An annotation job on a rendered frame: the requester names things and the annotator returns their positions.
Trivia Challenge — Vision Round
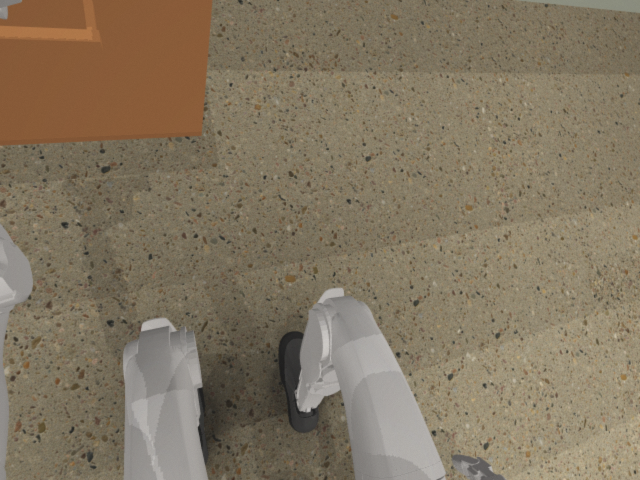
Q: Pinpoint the right robot thigh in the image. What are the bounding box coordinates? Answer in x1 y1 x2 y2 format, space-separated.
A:
309 296 446 480

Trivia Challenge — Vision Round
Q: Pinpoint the robot left hand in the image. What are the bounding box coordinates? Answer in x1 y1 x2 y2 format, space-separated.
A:
0 0 22 20

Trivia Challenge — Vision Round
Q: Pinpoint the robot left upper arm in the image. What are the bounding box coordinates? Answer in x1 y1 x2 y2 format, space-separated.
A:
0 224 33 480

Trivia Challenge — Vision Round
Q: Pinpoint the robot right hand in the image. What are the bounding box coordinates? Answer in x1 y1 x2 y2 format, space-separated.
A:
452 454 506 480

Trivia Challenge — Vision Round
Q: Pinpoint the handle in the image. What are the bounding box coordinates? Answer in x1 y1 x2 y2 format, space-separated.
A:
0 26 103 51

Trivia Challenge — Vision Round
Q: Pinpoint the left robot foot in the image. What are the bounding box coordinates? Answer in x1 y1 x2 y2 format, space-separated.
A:
197 388 208 466

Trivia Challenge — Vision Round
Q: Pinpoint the cabinet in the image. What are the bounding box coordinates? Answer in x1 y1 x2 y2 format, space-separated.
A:
0 0 212 146

